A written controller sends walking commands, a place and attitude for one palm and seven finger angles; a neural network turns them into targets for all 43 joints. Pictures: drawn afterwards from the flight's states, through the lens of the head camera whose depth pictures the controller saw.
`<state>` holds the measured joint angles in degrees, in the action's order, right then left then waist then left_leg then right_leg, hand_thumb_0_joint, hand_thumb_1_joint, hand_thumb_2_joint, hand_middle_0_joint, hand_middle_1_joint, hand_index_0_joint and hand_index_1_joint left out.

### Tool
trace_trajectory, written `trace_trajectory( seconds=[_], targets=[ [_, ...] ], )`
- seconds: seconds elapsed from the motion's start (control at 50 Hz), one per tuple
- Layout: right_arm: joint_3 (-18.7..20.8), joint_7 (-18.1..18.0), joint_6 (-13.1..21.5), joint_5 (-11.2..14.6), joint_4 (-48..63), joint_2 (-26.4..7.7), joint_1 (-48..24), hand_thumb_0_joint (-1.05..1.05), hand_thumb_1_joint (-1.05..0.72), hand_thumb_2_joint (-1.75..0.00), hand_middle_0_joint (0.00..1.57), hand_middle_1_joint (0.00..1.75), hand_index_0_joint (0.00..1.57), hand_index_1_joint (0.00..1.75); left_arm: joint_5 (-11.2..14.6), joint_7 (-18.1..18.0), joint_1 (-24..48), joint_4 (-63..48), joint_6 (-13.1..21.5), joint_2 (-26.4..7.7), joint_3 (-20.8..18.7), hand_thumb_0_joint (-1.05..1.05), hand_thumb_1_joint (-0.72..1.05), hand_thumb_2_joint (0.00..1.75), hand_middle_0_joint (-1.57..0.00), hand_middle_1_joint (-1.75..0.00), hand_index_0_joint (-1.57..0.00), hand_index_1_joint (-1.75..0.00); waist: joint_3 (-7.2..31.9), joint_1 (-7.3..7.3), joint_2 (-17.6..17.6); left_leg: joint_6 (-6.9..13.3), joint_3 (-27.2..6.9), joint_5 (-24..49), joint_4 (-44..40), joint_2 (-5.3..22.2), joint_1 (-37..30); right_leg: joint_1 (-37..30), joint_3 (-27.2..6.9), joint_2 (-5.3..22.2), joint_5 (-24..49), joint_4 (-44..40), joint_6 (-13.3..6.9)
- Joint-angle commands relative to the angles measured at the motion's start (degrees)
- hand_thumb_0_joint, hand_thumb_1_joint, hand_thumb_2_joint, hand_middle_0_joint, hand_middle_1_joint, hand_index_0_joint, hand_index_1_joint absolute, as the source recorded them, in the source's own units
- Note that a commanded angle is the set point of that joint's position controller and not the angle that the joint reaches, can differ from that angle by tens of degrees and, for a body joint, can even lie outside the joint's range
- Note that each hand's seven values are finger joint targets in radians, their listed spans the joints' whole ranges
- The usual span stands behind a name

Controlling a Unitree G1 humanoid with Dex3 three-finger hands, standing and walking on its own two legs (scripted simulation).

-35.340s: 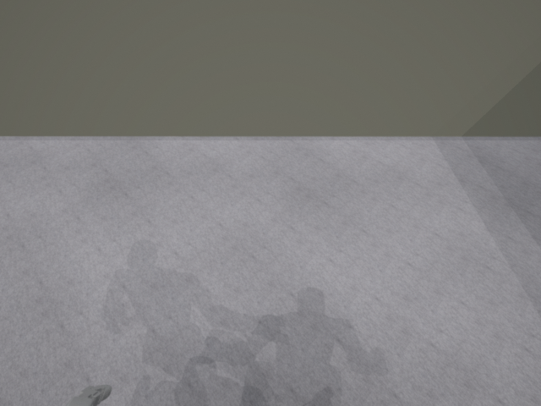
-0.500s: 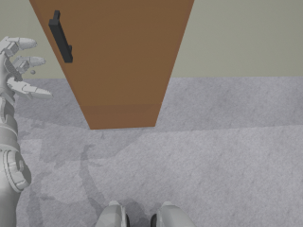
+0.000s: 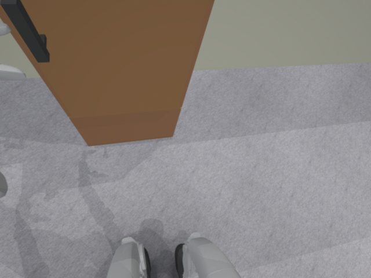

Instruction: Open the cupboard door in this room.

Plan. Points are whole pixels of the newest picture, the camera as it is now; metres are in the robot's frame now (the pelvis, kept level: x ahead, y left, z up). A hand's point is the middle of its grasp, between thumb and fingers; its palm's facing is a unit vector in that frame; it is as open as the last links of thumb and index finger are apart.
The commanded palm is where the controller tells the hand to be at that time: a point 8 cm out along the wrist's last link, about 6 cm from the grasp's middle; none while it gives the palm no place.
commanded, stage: move the hooked fingers beside the handle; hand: left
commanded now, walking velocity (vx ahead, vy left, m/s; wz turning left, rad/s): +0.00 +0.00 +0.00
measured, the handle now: (29, 24) +0.60 +0.23 +0.08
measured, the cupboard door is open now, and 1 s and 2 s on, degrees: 0 0 0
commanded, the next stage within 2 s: slide the fingers in behind the handle in 0.70 s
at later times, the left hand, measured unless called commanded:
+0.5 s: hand out of the picture +0.53 +0.29 +0.07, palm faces +0.05 -1.00 +0.01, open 13.9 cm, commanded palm +0.52 +0.31 +0.08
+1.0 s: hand out of the picture +0.53 +0.28 +0.08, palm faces +0.05 -1.00 +0.00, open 13.9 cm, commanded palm +0.51 +0.30 +0.08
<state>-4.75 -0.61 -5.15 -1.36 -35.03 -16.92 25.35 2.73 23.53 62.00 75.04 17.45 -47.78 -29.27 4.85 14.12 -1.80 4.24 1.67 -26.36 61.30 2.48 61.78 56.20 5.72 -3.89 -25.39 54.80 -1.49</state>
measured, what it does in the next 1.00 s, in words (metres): stands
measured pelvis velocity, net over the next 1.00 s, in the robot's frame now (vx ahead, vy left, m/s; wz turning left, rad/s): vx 0.00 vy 0.01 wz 0.00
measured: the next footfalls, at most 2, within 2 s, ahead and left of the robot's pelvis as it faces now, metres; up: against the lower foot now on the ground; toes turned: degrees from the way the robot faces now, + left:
none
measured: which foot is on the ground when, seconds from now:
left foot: down 0.00-1.00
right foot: down 0.00-1.00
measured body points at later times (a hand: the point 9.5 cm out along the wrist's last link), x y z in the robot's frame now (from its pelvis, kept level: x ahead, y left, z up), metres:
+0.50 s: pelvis +0.01 +0.00 +0.00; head +0.17 +0.06 +0.42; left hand +0.52 +0.34 +0.08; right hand -0.01 -0.27 -0.08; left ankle +0.01 +0.07 -0.66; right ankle +0.00 -0.11 -0.66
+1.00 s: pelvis +0.00 +0.01 +0.00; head +0.16 +0.05 +0.41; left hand +0.52 +0.33 +0.08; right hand -0.04 -0.26 -0.09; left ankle +0.01 +0.07 -0.66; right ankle +0.00 -0.11 -0.66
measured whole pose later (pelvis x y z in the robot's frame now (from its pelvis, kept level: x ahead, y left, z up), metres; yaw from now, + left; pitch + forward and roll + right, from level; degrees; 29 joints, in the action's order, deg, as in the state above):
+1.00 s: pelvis +0.00 +0.01 +0.00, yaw +0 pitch +26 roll -7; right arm -4.9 0.0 -5.4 -1.2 -35.4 -16.4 24.9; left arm 4.5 23.9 58.9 73.3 19.1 -45.6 -28.1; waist 5.1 13.3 -1.5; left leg 4.7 1.3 -26.6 62.3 2.5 61.7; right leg 55.6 6.0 -4.0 -25.2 55.0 -1.1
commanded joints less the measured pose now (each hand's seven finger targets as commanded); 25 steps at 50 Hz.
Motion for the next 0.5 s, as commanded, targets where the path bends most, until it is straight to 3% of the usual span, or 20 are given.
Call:
trace_trajectory(
  seconds=[0.0,0.02,0.06,0.16,0.18,0.22,0.24,0.28,0.34,0.36,0.38,0.44,0.48],
  targets=[
    [4.60,-0.83,-0.37,-0.34,1.71,-12.56,13.00,0.00,-0.90,-0.90,0.20,0.30,0.20,0.30,1.29,0.33,17.24,-11.37,2.76,-17.04,-3.11,0.00,-0.50,0.30,-0.30,-1.20,-0.30,-1.20,31.08,-1.45,-12.02,-2.67,-8.46,34.58,-4.99,1.31,-33.64,-5.86,-2.83,-0.84,19.84,-4.78,0.28],
    [4.57,-0.84,-0.46,-0.28,1.95,-12.45,12.81,0.00,-0.90,-0.90,0.20,0.30,0.20,0.30,1.30,0.17,17.57,-11.55,2.74,-17.62,-3.50,0.00,-0.50,0.30,-0.30,-1.20,-0.30,-1.20,30.27,-1.33,-10.59,-2.31,-8.07,32.80,-5.14,1.15,-31.63,-7.25,-2.92,-0.84,20.01,-4.82,0.37],
    [4.62,-0.78,-0.40,-0.30,2.38,-12.48,12.79,0.00,-0.90,-0.90,0.20,0.30,0.20,0.30,1.36,-0.01,17.74,-13.44,3.23,-19.18,-4.74,0.00,-0.50,0.30,-0.30,-1.20,-0.30,-1.20,31.01,-1.82,-10.90,-2.04,-7.37,32.60,-5.05,1.03,-30.75,-9.07,-3.32,-0.97,21.38,-4.66,0.26],
    [5.12,-0.38,-0.20,-0.46,1.93,-12.28,12.70,0.00,-0.90,-0.90,0.20,0.30,0.20,0.30,1.29,-0.53,19.38,-19.06,5.92,-20.80,-6.13,0.00,-0.50,0.30,-0.30,-1.20,-0.30,-1.20,33.61,-2.19,-15.84,-2.67,-7.74,36.88,-4.67,1.41,-35.90,-8.25,-3.45,-1.18,22.56,-4.61,-0.01],
    [5.23,-0.28,-0.18,-0.42,1.87,-12.11,12.54,0.00,-0.90,-0.90,0.20,0.30,0.20,0.30,1.29,-0.33,17.53,-18.18,5.92,-20.20,-6.12,0.00,-0.50,0.30,-0.30,-1.20,-0.30,-1.20,33.38,-2.60,-16.42,-2.81,-7.70,37.29,-4.73,1.38,-36.35,-8.26,-3.33,-1.22,22.38,-4.73,-0.08],
    [5.12,-0.24,-0.39,-0.18,1.58,-12.05,12.29,0.00,-0.90,-0.90,0.20,0.30,0.20,0.30,1.69,0.29,16.18,-16.23,5.29,-18.19,-4.70,0.00,-0.50,0.30,-0.30,-1.20,-0.30,-1.20,30.79,-1.95,-14.79,-2.58,-7.64,36.33,-5.07,1.39,-35.55,-7.87,-3.20,-1.25,21.82,-5.34,0.06],
    [5.01,-0.27,-0.59,-0.09,1.64,-11.97,12.42,0.00,-0.90,-0.90,0.20,0.30,0.20,0.30,2.04,0.78,16.50,-16.21,5.09,-16.95,-3.94,0.00,-0.50,0.30,-0.30,-1.20,-0.30,-1.20,30.84,-1.90,-15.75,-2.58,-7.79,37.54,-4.96,1.41,-36.59,-7.05,-3.15,-1.26,22.02,-5.23,-0.08],
    [4.76,-0.36,-1.00,0.12,1.06,-11.89,12.22,0.00,-0.90,-0.90,0.20,0.30,0.20,0.30,2.34,1.70,17.31,-13.90,3.92,-13.70,-0.92,0.00,-0.50,0.30,-0.30,-1.20,-0.30,-1.20,28.15,-0.71,-14.47,-2.59,-8.00,35.20,-5.38,1.44,-36.06,-5.15,-2.77,-1.23,20.04,-5.88,0.24],
    [4.83,-0.70,-0.98,0.23,1.10,-12.14,12.20,0.00,-0.90,-0.90,0.20,0.30,0.20,0.30,2.92,2.40,16.67,-12.53,3.23,-12.70,-0.42,0.00,-0.50,0.30,-0.30,-1.20,-0.30,-1.20,27.06,-0.36,-13.31,-2.33,-8.11,34.41,-5.27,1.32,-35.56,-4.14,-2.69,-1.22,19.68,-5.86,0.05],
    [4.91,-0.87,-1.01,0.17,0.97,-12.35,12.22,0.00,-0.90,-0.90,0.20,0.30,0.20,0.30,2.94,2.35,16.80,-12.81,3.25,-14.01,-1.23,0.00,-0.50,0.30,-0.30,-1.20,-0.30,-1.20,27.49,-0.47,-12.78,-2.55,-8.40,34.63,-5.33,1.40,-35.60,-4.10,-2.55,-1.15,19.33,-5.82,0.14],
    [4.73,-0.81,-1.00,0.24,0.89,-11.99,11.89,0.00,-0.90,-0.90,0.20,0.30,0.20,0.30,3.16,2.44,17.83,-12.41,3.35,-11.76,0.60,0.00,-0.50,0.30,-0.30,-1.20,-0.30,-1.20,26.57,0.13,-13.00,-2.45,-8.11,33.58,-5.18,1.26,-35.07,-3.38,-2.74,-1.17,19.03,-5.96,0.23],
    [4.75,-0.95,-0.66,-0.01,0.83,-12.09,11.58,0.00,-0.90,-0.90,0.20,0.30,0.20,0.30,3.14,1.46,20.62,-14.56,4.90,-13.57,-0.69,0.00,-0.50,0.30,-0.30,-1.20,-0.30,-1.20,27.14,-0.01,-14.21,-2.80,-8.76,33.63,-4.71,1.46,-35.74,-2.03,-2.47,-1.04,17.86,-5.06,-0.16],
    [5.01,-0.64,-0.51,-0.27,0.94,-11.97,11.50,0.00,-0.90,-0.90,0.20,0.30,0.20,0.30,3.07,0.89,20.94,-17.51,6.11,-13.98,-1.38,0.00,-0.50,0.30,-0.30,-1.20,-0.30,-1.20,31.77,-0.95,-17.42,-3.59,-9.10,37.09,-4.41,1.51,-39.28,-2.68,-2.60,-1.05,18.77,-4.72,-0.22]
  ],
)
